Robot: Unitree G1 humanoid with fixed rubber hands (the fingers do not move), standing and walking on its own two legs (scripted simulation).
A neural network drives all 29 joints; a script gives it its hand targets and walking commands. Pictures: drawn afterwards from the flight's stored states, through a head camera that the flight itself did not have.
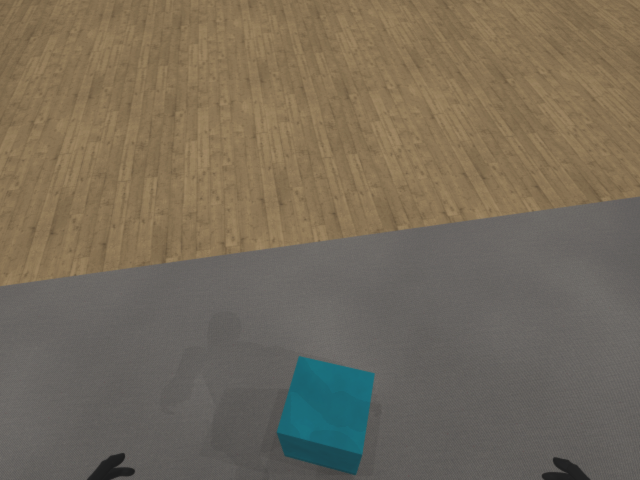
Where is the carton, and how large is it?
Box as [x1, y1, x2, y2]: [277, 356, 374, 474]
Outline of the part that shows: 299,356 277,429 277,434 284,454 286,456 355,474 362,452 374,373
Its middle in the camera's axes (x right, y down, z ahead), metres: +0.02 +0.48 +1.07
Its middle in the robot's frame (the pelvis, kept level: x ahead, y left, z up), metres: +0.38 +0.01 -0.66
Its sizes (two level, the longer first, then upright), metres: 0.210 0.200 0.250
